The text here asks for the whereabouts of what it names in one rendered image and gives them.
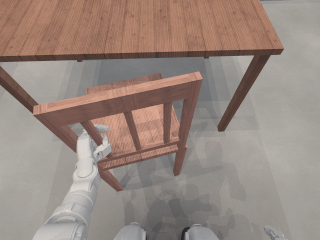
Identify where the robot right shin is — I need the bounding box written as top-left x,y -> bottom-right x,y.
189,224 -> 201,230

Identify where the robot left hand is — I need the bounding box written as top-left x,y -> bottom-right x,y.
76,124 -> 112,162

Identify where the robot shin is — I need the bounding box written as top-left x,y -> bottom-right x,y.
189,224 -> 201,230
130,222 -> 141,228

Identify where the chair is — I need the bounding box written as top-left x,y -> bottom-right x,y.
33,71 -> 203,192

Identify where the robot left shin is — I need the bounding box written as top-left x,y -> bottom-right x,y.
130,222 -> 141,228

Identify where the left robot forearm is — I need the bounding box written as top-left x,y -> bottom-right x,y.
32,158 -> 101,240

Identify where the robot left upper arm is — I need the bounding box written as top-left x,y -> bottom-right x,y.
34,222 -> 88,240

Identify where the table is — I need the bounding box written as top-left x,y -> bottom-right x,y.
0,0 -> 284,132

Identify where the robot right hand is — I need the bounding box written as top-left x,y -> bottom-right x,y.
264,225 -> 288,240

